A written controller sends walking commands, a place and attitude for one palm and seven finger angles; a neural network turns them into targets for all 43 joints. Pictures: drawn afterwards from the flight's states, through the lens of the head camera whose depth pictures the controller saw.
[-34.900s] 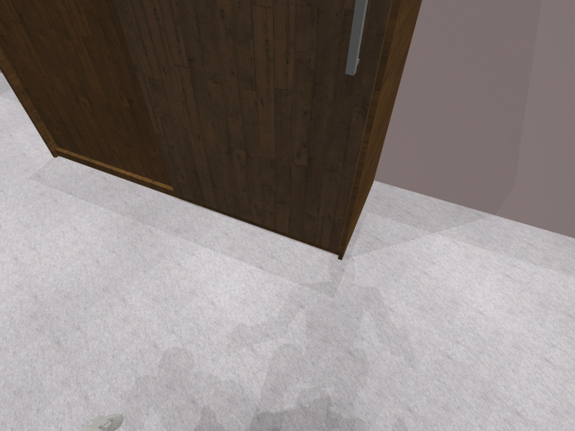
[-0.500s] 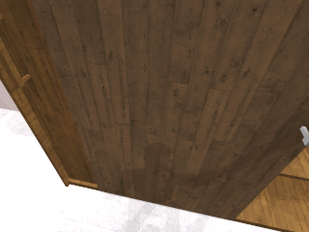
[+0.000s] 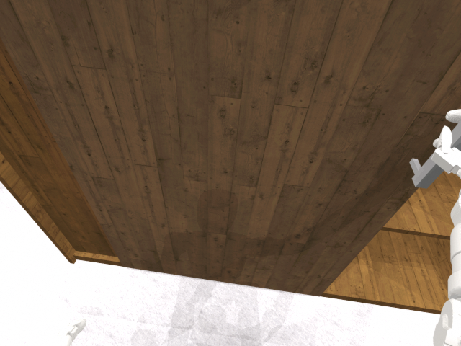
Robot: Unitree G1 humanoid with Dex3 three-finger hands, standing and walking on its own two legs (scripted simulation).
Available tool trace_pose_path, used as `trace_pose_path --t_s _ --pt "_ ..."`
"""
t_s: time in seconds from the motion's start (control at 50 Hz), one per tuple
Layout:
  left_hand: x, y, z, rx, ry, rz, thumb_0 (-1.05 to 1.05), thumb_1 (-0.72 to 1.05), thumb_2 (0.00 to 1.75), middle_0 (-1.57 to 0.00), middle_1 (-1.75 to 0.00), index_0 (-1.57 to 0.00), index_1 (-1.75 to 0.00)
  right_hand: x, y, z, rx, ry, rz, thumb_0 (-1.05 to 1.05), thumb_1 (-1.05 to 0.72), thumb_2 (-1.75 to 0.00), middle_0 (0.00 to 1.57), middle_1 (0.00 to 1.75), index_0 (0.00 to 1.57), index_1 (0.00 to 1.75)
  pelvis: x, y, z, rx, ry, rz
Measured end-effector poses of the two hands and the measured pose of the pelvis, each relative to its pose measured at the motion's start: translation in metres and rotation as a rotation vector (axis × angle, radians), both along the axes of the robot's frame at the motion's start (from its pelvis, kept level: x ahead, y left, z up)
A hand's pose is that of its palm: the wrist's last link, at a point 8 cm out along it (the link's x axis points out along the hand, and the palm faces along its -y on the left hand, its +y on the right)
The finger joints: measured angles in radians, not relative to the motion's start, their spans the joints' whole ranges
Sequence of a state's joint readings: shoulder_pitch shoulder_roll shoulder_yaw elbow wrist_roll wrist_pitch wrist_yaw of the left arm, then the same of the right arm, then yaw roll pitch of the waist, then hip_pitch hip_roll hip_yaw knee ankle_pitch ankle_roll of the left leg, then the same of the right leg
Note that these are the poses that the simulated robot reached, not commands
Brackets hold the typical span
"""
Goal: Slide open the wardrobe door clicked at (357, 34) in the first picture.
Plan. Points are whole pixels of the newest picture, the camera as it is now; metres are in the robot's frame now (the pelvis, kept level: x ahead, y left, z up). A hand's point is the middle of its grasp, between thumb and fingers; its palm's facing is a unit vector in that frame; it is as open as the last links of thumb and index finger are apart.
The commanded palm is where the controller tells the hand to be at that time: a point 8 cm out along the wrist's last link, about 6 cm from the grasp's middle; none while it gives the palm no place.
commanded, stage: stop walking and hold the door there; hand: right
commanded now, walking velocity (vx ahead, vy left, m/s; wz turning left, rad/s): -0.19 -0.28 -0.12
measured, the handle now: (452, 131) +0.45 -0.32 +0.20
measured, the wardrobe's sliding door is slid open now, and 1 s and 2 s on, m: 0.58 0.58 0.58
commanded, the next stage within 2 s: loosen the grip on the handle in 1.24 s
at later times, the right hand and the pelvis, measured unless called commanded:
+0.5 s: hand (447, 155) +0.40 -0.30 +0.18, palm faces +0.25 +0.94 -0.25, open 5.6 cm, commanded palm +0.37 -0.35 +0.16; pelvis -0.05 -0.09 +0.02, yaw -3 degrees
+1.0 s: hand (444, 156) +0.40 -0.29 +0.19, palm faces +0.20 +0.97 -0.16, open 6.0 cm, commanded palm +0.37 -0.33 +0.16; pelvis -0.06 -0.12 +0.00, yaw -5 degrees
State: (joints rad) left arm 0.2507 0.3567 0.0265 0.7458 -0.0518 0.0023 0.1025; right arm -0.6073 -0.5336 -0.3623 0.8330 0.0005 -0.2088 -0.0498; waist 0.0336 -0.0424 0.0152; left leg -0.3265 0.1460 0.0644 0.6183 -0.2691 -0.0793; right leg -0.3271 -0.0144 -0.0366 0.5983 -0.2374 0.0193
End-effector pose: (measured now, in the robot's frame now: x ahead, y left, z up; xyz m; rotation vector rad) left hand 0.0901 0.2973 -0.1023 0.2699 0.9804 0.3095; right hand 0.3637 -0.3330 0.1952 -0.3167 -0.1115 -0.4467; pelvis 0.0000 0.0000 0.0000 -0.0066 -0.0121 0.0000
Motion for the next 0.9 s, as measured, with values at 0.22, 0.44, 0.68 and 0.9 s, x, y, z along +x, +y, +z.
trace_pose_path --t_s 0.22,0.44,0.68,0.9 --pt "-0.016 -0.088 -0.015 -0.169 -0.008 -0.096 0.01 0.91 0.9 -0.2 -0.3 -0.2 -0.3 -0.001 0.0 -0.002 0.032 0.01 0.056 -0.2 -0.72 -0.79 0.45 1.4 0.27 1.35 -0.044 -0.029 0.002 -0.005 0.025 0.028" --pt "-0.051 -0.116 -0.015 -0.168 0.108 -0.125 0.01 0.91 0.9 -0.2 -0.3 -0.2 -0.3 0.001 -0.009 0.001 0.026 0.054 0.149 -0.2 -0.69 -0.77 0.45 1.39 0.34 1.38 -0.056 -0.072 0.018 -0.07 0.014 -0.036" --pt "-0.02 -0.175 -0.005 -0.052 0.025 -0.122 0.01 0.91 0.9 -0.2 -0.3 -0.2 -0.3 0.007 -0.014 -0.012 0.15 -0.115 0.342 -0.15 -0.71 -0.83 0.45 1.4 0.29 1.39 -0.06 -0.127 -0.007 -0.028 -0.005 -0.044" --pt "-0.002 -0.217 -0.034 -0.248 -0.007 -0.221 0.01 0.9 0.9 -0.2 -0.3 -0.2 -0.3 0.001 -0.009 -0.007 0.082 -0.038 0.269 -0.13 -0.76 -0.8 0.45 1.4 0.18 1.38 -0.065 -0.116 -0.008 0.002 -0.01 -0.063"
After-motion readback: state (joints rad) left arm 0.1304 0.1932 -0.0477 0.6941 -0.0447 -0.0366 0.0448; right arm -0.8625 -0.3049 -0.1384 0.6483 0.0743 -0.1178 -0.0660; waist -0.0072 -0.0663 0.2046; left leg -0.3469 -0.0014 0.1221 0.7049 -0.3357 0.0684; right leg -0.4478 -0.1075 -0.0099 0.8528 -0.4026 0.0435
